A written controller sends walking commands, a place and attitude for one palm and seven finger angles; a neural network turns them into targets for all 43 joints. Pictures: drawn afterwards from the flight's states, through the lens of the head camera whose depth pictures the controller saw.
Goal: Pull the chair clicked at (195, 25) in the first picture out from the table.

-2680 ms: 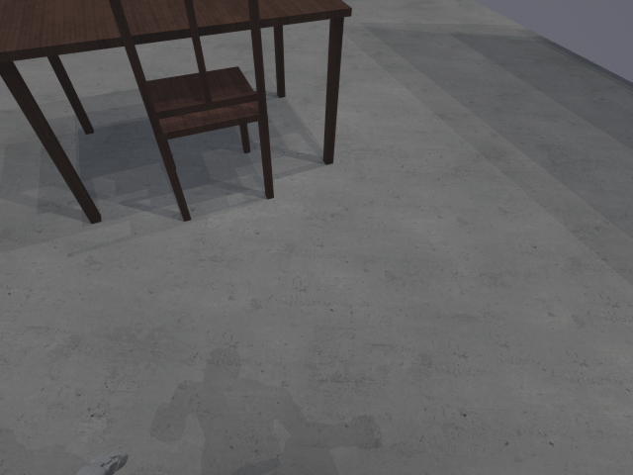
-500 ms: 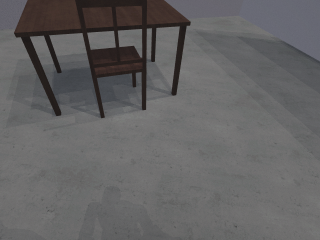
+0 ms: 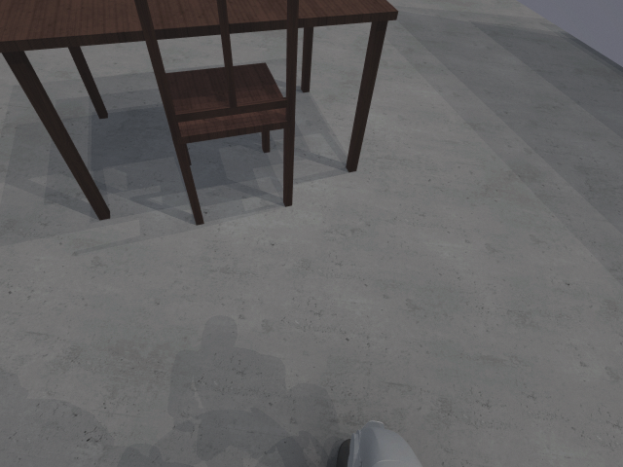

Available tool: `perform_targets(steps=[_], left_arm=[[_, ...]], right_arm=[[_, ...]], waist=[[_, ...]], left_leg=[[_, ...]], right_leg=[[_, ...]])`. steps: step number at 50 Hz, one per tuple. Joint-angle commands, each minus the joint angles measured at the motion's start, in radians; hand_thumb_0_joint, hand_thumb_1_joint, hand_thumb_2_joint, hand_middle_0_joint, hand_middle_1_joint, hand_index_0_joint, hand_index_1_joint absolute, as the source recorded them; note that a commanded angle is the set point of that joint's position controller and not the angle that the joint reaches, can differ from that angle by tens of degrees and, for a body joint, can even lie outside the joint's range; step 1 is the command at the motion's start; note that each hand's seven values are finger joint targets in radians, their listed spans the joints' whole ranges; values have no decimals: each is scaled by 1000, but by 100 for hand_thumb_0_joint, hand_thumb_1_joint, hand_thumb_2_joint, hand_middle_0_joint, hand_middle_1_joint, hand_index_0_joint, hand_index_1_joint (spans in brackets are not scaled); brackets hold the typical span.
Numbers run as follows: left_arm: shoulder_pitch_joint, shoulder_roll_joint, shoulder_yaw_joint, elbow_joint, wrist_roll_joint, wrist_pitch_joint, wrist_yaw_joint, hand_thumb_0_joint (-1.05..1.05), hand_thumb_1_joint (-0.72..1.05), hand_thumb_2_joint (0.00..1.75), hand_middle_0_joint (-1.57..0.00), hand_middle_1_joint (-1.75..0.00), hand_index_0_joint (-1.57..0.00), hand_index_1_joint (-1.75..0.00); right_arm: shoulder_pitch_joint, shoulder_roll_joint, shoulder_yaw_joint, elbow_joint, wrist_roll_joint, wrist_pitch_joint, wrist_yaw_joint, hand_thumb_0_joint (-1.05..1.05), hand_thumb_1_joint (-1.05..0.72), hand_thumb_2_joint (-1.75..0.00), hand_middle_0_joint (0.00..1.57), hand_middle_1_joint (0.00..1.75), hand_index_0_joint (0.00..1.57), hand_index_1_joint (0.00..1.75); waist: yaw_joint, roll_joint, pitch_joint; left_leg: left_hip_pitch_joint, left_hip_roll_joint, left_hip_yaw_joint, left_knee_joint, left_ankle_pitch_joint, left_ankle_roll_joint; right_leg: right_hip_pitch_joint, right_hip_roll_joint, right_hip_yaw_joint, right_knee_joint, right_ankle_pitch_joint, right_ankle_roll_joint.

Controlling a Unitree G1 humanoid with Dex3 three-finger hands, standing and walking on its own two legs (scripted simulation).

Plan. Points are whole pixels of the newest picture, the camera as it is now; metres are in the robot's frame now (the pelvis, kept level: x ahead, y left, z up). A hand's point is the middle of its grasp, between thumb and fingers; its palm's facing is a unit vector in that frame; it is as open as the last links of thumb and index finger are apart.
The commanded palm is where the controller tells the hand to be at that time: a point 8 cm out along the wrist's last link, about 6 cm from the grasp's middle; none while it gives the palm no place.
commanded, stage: walk to a spot facing it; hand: left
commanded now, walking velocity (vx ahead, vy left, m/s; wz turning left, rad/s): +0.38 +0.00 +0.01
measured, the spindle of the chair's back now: (226, 50) +1.15 +0.25 -0.06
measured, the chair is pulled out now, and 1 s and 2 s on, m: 0.00 0.00 0.00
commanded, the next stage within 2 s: turn to face it in 0.68 s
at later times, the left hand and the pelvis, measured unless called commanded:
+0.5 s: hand (183, 446) +0.18 +0.19 -0.18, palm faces +0.16 -0.97 -0.15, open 7.3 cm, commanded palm none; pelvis +0.25 +0.02 +0.00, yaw +4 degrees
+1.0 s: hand (198, 254) +0.52 +0.23 -0.17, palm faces +0.00 -0.98 -0.20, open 7.4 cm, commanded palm none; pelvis +0.43 +0.05 +0.00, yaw +0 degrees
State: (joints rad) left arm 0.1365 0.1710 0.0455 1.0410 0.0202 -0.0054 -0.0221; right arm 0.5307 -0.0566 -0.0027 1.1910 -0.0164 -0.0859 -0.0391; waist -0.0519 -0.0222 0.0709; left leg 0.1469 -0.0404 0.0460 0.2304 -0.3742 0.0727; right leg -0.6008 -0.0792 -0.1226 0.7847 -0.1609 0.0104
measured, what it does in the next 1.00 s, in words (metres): walks ahead: right foot, then left foot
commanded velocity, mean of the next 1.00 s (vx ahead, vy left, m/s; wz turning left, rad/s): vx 0.23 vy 0.00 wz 0.04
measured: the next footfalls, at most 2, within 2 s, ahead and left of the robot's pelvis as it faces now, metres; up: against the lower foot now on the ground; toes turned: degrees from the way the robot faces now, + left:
right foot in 0.10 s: +0.21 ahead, -0.11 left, +0.00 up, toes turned -7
left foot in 0.54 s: +0.39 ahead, +0.15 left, +0.00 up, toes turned +14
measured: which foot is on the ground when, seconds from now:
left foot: down 0.00-0.12, up 0.14-0.52, down 0.54-1.00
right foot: up 0.00-0.08, down 0.10-0.54, up 0.56-1.00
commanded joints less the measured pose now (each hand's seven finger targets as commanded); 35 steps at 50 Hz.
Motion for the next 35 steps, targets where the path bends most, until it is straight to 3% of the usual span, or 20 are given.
perform_targets(steps=[1,3,4,5,6,7,9,11,14,18,23,25,26,27,28,29,30,31,33,35], left_arm=[[-20,45,4,-81,-2,-41,11,0,90,90,-20,-30,-20,-30],[167,73,20,-29,6,-51,18,0,90,90,-20,-30,-20,-30],[306,125,37,6,14,-63,23,0,90,90,-20,-30,-20,-30],[431,221,62,32,18,-70,36,0,90,90,-20,-30,-20,-30],[431,259,68,44,-3,-67,39,0,90,90,-20,-30,-20,-30],[335,219,64,21,-11,-59,42,0,90,90,-20,-30,-20,-30],[203,119,29,-5,-5,-67,41,0,90,90,-20,-30,-20,-30],[150,63,9,-6,3,-78,45,0,90,90,-20,-30,-20,-30],[151,60,9,-5,6,-83,41,0,90,90,-20,-30,-20,-30],[201,98,13,12,3,-88,34,0,90,90,-20,-30,-20,-30],[293,132,19,40,6,-78,33,0,90,90,-20,-30,-20,-30],[288,141,22,43,3,-72,34,0,90,90,-20,-30,-20,-30],[286,129,21,41,0,-70,33,0,90,90,-20,-30,-20,-30],[321,72,17,21,-9,-67,28,0,90,90,-20,-30,-20,-30],[283,60,8,-13,-8,-71,25,0,90,90,-20,-30,-20,-30],[236,98,16,-9,-5,-65,32,0,90,90,-20,-30,-20,-30],[202,73,16,-5,-6,-62,28,0,90,90,-20,-30,-20,-30],[185,71,20,1,-5,-57,21,0,90,90,-20,-30,-20,-30],[238,23,19,31,4,-32,18,0,90,90,-20,-30,-20,-30],[273,-2,24,35,9,-7,22,0,90,90,-20,-30,-20,-30]], right_arm=[[89,-195,-40,-1,3,-4,-14,0,-90,-90,20,30,20,30],[51,-215,-48,-16,6,-1,-15,0,-90,-90,20,30,20,30],[33,-207,-49,-31,12,-1,-7,0,-90,-90,20,30,20,30],[65,-153,-43,-59,26,-8,5,0,-90,-90,20,30,20,30],[64,-148,-44,-79,27,-5,5,0,-90,-90,20,30,20,30],[-17,-157,-54,-89,23,-1,9,0,-90,-90,20,30,20,30],[-116,-121,-50,-118,4,18,25,0,-90,-90,20,30,20,30],[-84,-83,-47,-106,-7,46,32,0,-90,-90,20,30,20,30],[-87,-84,-50,-123,-10,72,40,0,-90,-90,20,30,20,30],[-241,-94,-45,-185,-6,62,65,0,-90,-90,20,30,20,30],[-380,-124,-48,-230,-7,38,74,0,-90,-90,20,30,20,30],[-300,-161,-57,-205,-11,28,66,0,-90,-90,20,30,20,30],[-162,-212,-70,-163,-16,20,58,0,-90,-90,20,30,20,30],[-21,-330,-98,-132,-31,11,45,0,-90,-90,20,30,20,30],[58,-389,-107,-109,-16,18,36,0,-90,-90,20,30,20,30],[3,-342,-94,-107,-11,23,26,0,-90,-90,20,30,20,30],[-75,-302,-84,-125,-8,18,20,0,-90,-90,20,30,20,30],[-139,-260,-71,-148,-7,12,19,0,-90,-90,20,30,20,30],[-192,-210,-54,-149,-8,-3,15,0,-90,-90,20,30,20,30],[-192,-171,-57,-153,-8,-6,11,0,-90,-90,20,30,20,30]], waist=[[40,158,34],[127,135,-46],[189,84,-119],[212,-126,-255],[165,-142,-296],[156,-33,-142],[91,0,37],[29,11,58],[-7,-69,54],[29,-63,49],[83,-67,39],[35,-32,-17],[-23,55,-94],[-64,297,-207],[-78,397,-241],[-67,268,-202],[-42,208,-135],[-11,69,-62],[42,69,-32],[64,106,-35]], left_leg=[[-54,266,-71,135,1119,46],[-112,239,-47,363,1132,15],[-313,217,-45,602,934,-5],[-586,51,7,964,272,-33],[-688,3,-61,1245,-153,-25],[-719,78,-103,1248,-91,-3],[-720,152,-98,1186,26,-16],[-648,177,-93,1097,62,-30],[-639,198,-37,935,124,-70],[-628,196,30,636,226,-91],[-593,153,83,445,172,-64],[-427,110,118,338,167,-52],[-220,118,88,275,191,-35],[16,357,-236,193,205,45],[96,516,-459,73,329,119],[17,501,-392,52,294,120],[-69,482,-322,49,350,113],[-168,467,-253,39,383,98],[-261,405,-81,22,489,45],[-297,371,25,7,508,32]], right_leg=[[153,81,-44,-131,-30,-62],[387,110,-49,-211,-1,-86],[660,22,51,-240,59,-128],[899,-274,465,-305,139,-245],[875,-429,714,-436,139,-325],[713,-392,614,-509,-67,-314],[379,-317,475,-574,-194,-236],[238,-254,302,-599,-153,-183],[182,-197,134,-622,-79,-153],[259,-158,74,-607,-20,-150],[437,-194,104,-529,103,-148],[452,-168,63,-382,220,-126],[387,-123,8,-173,247,-97],[172,-3,-61,140,-34,-36],[1,70,-2,400,-427,-20],[-14,19,83,494,-390,-36],[-51,-24,95,527,-307,-36],[-39,-49,106,523,-245,-30],[31,-58,120,483,-156,-14],[51,-47,111,452,-108,-8]])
